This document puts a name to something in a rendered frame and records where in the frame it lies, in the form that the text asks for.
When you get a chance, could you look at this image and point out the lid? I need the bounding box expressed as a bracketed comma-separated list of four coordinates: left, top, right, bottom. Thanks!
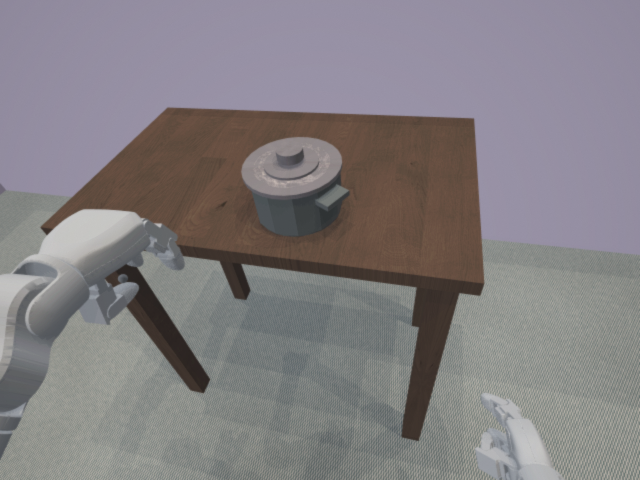
[241, 137, 342, 200]

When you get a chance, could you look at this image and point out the robot right hand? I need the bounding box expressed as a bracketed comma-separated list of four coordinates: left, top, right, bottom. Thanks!
[475, 393, 554, 480]

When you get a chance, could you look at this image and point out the robot left hand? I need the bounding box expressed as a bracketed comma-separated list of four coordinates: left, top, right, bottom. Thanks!
[38, 209, 185, 325]

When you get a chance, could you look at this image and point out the table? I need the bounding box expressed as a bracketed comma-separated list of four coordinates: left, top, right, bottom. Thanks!
[40, 108, 484, 441]

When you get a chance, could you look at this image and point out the pot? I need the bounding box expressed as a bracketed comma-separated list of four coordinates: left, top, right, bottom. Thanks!
[252, 173, 350, 237]

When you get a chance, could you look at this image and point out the knob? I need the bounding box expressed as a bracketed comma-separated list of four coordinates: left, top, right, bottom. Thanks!
[275, 141, 304, 166]

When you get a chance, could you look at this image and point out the left robot forearm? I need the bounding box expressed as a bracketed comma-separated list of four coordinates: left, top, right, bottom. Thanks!
[0, 254, 90, 459]

